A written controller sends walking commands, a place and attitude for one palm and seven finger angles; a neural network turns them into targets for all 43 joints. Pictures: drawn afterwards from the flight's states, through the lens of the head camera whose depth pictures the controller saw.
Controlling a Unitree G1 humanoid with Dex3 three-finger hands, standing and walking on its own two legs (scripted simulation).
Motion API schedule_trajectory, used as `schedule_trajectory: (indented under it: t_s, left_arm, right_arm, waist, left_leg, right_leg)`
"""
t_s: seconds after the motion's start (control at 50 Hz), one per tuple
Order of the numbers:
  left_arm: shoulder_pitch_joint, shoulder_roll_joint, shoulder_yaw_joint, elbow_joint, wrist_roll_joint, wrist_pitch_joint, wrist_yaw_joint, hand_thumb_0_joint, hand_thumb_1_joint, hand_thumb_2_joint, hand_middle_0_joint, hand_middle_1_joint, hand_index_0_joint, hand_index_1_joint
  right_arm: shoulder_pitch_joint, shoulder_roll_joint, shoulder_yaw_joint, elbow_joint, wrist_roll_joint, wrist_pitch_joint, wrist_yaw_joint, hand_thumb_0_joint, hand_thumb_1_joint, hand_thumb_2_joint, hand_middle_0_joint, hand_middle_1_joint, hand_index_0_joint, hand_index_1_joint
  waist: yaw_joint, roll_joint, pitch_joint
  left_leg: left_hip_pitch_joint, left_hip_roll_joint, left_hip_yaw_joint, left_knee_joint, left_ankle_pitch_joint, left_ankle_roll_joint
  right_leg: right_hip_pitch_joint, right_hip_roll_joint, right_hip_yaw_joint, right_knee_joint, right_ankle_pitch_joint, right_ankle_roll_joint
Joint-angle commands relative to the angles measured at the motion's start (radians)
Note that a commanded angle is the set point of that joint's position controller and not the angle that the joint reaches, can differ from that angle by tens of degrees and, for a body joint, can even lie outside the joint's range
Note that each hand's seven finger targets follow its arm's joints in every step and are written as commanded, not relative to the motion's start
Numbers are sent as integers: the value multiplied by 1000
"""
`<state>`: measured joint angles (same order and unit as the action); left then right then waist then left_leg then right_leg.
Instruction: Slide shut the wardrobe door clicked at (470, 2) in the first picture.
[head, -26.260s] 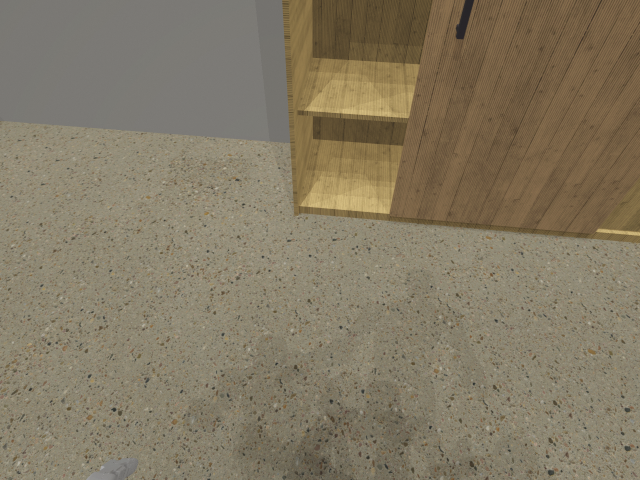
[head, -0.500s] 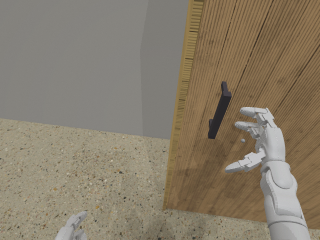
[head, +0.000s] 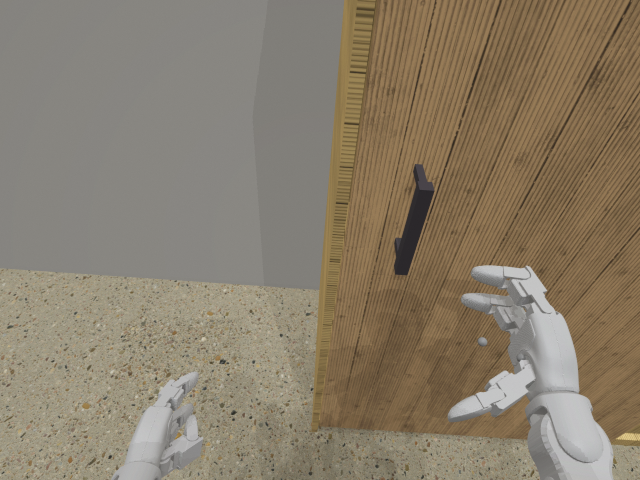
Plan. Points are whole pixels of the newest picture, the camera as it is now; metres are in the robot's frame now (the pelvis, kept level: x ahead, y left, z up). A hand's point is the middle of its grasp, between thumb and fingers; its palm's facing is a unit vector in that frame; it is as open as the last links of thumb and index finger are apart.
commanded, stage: draw the hand back to the body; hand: right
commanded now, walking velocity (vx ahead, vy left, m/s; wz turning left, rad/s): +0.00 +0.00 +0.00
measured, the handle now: (409, 222) +0.42 -0.12 +0.13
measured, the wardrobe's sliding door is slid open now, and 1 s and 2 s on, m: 0.00 0.00 0.00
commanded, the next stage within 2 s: step back with the hand held close in 1.68 s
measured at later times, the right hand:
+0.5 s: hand (509, 342) +0.23 -0.18 +0.14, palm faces +0.10 +0.99 -0.05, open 14.7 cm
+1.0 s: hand (582, 353) +0.21 -0.25 +0.15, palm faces +0.37 +0.87 -0.33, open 11.8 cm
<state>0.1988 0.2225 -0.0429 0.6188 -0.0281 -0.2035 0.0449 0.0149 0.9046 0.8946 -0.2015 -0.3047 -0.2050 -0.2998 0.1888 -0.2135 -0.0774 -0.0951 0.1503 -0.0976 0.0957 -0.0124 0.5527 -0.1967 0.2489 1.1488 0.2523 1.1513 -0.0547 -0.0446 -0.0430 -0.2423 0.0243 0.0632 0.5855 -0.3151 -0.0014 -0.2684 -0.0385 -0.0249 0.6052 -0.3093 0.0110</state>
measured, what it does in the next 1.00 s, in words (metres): stands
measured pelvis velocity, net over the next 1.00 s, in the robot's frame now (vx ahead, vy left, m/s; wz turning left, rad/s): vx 0.01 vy -0.01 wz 0.01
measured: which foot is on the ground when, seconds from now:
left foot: down 0.00-1.00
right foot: down 0.00-1.00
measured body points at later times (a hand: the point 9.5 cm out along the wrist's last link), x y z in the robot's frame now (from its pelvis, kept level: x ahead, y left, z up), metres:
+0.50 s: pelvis +0.01 +0.00 +0.00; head -0.03 +0.02 +0.45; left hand +0.20 +0.22 -0.06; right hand +0.22 -0.24 +0.14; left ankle +0.00 +0.12 -0.73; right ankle +0.01 -0.13 -0.73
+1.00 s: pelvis +0.01 -0.01 +0.01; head -0.01 +0.01 +0.46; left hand +0.20 +0.21 -0.07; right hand +0.19 -0.29 +0.17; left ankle +0.00 +0.12 -0.73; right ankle +0.01 -0.13 -0.73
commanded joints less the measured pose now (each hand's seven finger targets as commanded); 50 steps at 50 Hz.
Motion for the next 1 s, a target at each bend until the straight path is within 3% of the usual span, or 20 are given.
schedule_trajectory:
  t_s: [0.0,0.04,0.06,0.08,0.1,0.12,0.14,0.2,0.22,0.4,0.48,0.52,0.58,0.6,0.64,0.7,0.82,0.88,0.98]
  left_arm:
    - [-104,112,38,-154,-3,-67,12,0,900,900,-200,-300,-200,-300]
    - [-110,114,34,-149,-4,-69,16,0,900,900,-200,-300,-200,-300]
    - [-114,110,32,-148,-4,-72,17,0,900,900,-200,-300,-200,-300]
    - [-110,110,33,-145,-3,-74,20,0,900,900,-200,-300,-200,-300]
    - [-141,110,25,-141,-16,-87,33,0,900,900,-200,-300,-200,-300]
    - [-148,111,21,-134,-18,-98,43,0,900,900,-200,-300,-200,-300]
    - [-142,113,23,-135,-16,-106,48,0,900,900,-200,-300,-200,-300]
    - [-133,105,21,-141,-12,-109,39,0,900,900,-200,-300,-200,-300]
    - [-126,107,22,-141,-11,-109,35,0,900,900,-200,-300,-200,-300]
    - [-123,115,25,-153,-19,-129,30,0,900,900,-200,-300,-200,-300]
    - [-121,121,27,-147,-18,-138,39,0,900,900,-200,-300,-200,-300]
    - [-119,121,27,-145,-18,-141,40,0,900,900,-200,-300,-200,-300]
    - [-119,122,25,-140,-19,-149,45,0,900,900,-200,-300,-200,-300]
    - [-134,117,38,-141,16,-127,42,0,900,900,-200,-300,-200,-300]
    - [-128,107,38,-134,25,-98,37,0,900,900,-200,-300,-200,-300]
    - [-126,105,44,-140,28,-63,30,0,900,900,-200,-300,-200,-300]
    - [-141,107,49,-134,30,-33,38,0,900,900,-200,-300,-200,-300]
    - [-140,107,52,-133,35,-28,40,0,900,900,-200,-300,-200,-300]
    - [-143,105,55,-131,34,-9,31,0,900,900,-200,-300,-200,-300]
  right_arm:
    - [-204,-115,-46,-284,6,-69,-10,0,550,-200,250,1150,250,1150]
    - [-239,-118,-40,-270,2,-61,-14,0,550,-200,250,1150,250,1150]
    - [-255,-99,-21,-271,1,-62,-15,0,550,-200,250,1150,250,1150]
    - [-254,-101,-25,-264,-1,-60,-18,0,550,-200,250,1150,250,1150]
    - [-265,-43,-67,-227,132,-15,4,0,550,-200,250,1150,250,1150]
    - [-287,-78,-82,-248,140,6,17,0,550,-200,250,1150,250,1150]
    - [-281,-127,-123,-263,132,20,18,0,550,-200,250,1150,250,1150]
    - [-207,-137,-129,-280,87,40,12,0,550,-200,250,1150,250,1150]
    - [-178,-140,-136,-275,86,46,14,0,550,-200,250,1150,250,1150]
    - [-91,-128,-151,-374,125,91,53,0,550,-200,250,1150,250,1150]
    - [-82,-169,-196,-407,129,95,53,0,550,-200,250,1150,250,1150]
    - [-86,-175,-197,-445,126,94,58,0,477,-235,247,1107,247,1107]
    - [-58,-189,-226,-438,141,98,70,0,369,-287,244,1044,244,1044]
    - [-66,-304,-240,-510,-2,31,-47,0,332,-305,242,1023,242,1023]
    - [30,-213,-190,-431,-33,6,-113,0,260,-340,240,980,240,980]
    - [56,-213,-185,-450,-57,-32,-152,0,151,-393,236,916,236,916]
    - [23,-253,-218,-464,-83,-66,-189,0,-66,-497,229,789,229,789]
    - [57,-275,-255,-472,-87,-73,-199,0,-175,-550,225,725,225,725]
    - [115,-277,-284,-462,-82,-70,-197,0,-356,-637,219,619,219,619]
  waist:
    - [27,32,-98]
    - [34,44,-54]
    - [35,20,-59]
    - [34,33,-69]
    - [18,54,-97]
    - [12,43,-107]
    - [0,42,-135]
    - [-12,14,-130]
    - [-13,37,-130]
    - [-5,44,-86]
    - [-6,51,-78]
    - [-6,-2,-96]
    - [-10,16,-89]
    - [-28,14,-13]
    - [-9,68,30]
    - [-9,13,-21]
    - [-7,5,-21]
    - [-17,14,-57]
    - [-22,11,-23]
  left_leg:
    - [-40,-25,-20,-111,131,9]
    - [-63,-23,-21,-121,82,6]
    - [-67,-22,-24,-123,63,8]
    - [-65,-23,-22,-121,69,8]
    - [-16,-22,-16,-138,76,13]
    - [-4,-20,-21,-146,83,10]
    - [15,-15,-23,-143,104,9]
    - [32,-14,-17,-129,178,13]
    - [43,-16,-16,-130,188,13]
    - [22,-21,-2,-132,217,5]
    - [17,-21,-4,-138,196,4]
    - [25,-20,-5,-133,209,7]
    - [27,-21,-1,-133,221,7]
    - [22,-2,-42,-184,214,11]
    - [-1,7,-37,-202,180,12]
    - [40,12,-37,-192,189,12]
    - [65,7,-35,-221,148,16]
    - [104,7,-28,-205,216,17]
    - [119,4,-24,-204,268,17]
  right_leg:
    - [61,25,19,-90,127,-26]
    - [43,24,24,-96,88,-26]
    - [49,27,23,-95,74,-25]
    - [55,26,26,-94,81,-26]
    - [53,30,30,-103,70,-21]
    - [66,31,25,-106,74,-24]
    - [69,33,25,-111,96,-25]
    - [80,32,16,-119,167,-26]
    - [76,30,16,-119,176,-26]
    - [84,26,12,-116,186,-26]
    - [89,28,18,-115,174,-28]
    - [108,29,16,-111,189,-28]
    - [106,29,21,-111,193,-27]
    - [81,32,14,-117,192,-32]
    - [98,22,8,-117,170,-32]
    - [136,16,0,-136,172,-32]
    - [168,13,5,-173,162,-30]
    - [187,10,7,-185,216,-32]
    - [179,5,6,-194,265,-27]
